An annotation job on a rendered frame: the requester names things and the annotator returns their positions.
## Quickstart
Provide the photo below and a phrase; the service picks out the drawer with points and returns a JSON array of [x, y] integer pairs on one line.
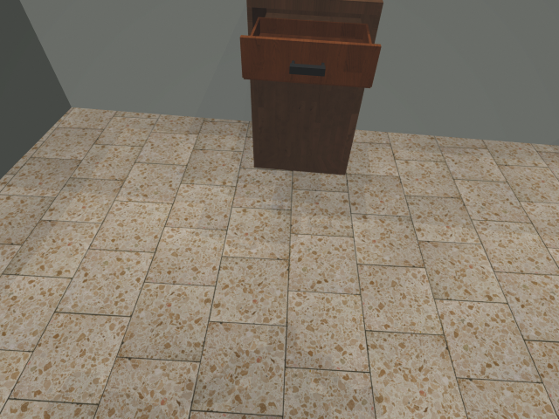
[[345, 48]]

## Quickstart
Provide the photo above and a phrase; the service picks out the cabinet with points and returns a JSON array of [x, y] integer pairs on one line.
[[307, 127]]

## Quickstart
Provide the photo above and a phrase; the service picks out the handle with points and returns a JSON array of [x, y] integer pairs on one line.
[[313, 70]]

